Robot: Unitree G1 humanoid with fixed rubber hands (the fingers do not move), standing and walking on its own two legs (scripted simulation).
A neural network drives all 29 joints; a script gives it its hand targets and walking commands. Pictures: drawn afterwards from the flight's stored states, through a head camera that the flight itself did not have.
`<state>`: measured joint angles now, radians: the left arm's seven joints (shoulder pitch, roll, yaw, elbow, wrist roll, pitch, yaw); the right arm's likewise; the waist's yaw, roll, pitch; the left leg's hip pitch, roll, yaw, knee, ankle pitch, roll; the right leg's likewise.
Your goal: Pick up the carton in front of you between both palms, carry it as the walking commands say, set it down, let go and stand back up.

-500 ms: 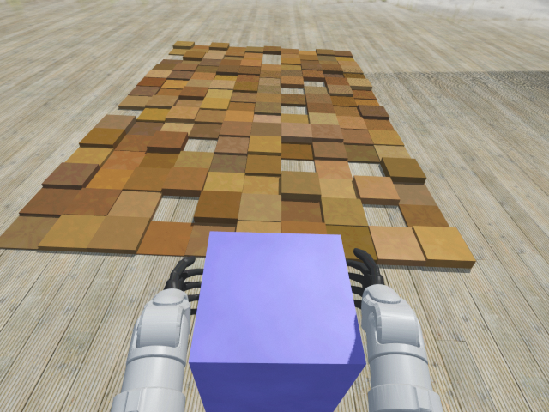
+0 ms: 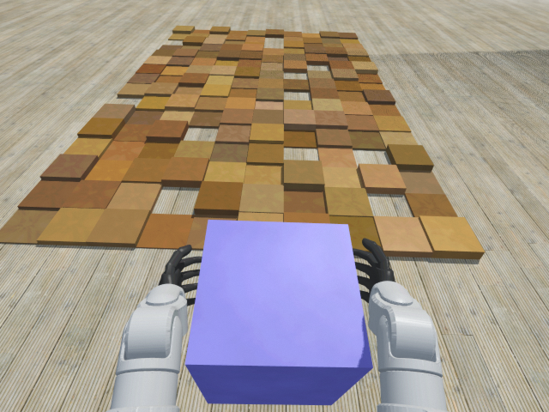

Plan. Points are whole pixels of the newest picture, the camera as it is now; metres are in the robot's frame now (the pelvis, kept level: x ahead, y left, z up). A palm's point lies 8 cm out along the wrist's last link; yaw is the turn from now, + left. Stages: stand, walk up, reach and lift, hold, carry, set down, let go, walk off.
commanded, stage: carry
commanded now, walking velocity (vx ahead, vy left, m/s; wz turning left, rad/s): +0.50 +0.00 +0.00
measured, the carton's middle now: (274, 319) +0.29 +0.00 -0.01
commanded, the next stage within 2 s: none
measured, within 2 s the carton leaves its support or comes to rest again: neither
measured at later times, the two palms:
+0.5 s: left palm (208, 192) +0.48 +0.13 +0.09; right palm (368, 186) +0.50 -0.17 +0.09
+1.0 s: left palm (218, 96) +0.84 +0.15 +0.11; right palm (335, 98) +0.83 -0.15 +0.12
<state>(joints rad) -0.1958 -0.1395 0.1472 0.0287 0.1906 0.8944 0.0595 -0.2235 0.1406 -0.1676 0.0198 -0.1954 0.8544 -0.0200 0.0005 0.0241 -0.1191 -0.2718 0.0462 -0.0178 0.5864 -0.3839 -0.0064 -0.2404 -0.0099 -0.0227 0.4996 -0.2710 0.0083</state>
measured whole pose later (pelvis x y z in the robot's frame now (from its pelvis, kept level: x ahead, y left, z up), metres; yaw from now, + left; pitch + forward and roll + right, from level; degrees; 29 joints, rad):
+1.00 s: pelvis +0.53 +0.02 +0.00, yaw -2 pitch +4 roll -1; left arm -0.37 -0.11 0.19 -0.41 0.09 1.30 0.11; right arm -0.38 0.16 -0.18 -0.40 -0.08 1.23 -0.11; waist -0.04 0.00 0.03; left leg -0.35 0.03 0.25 0.44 -0.16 0.10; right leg -0.47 -0.06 -0.05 1.18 -0.33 -0.03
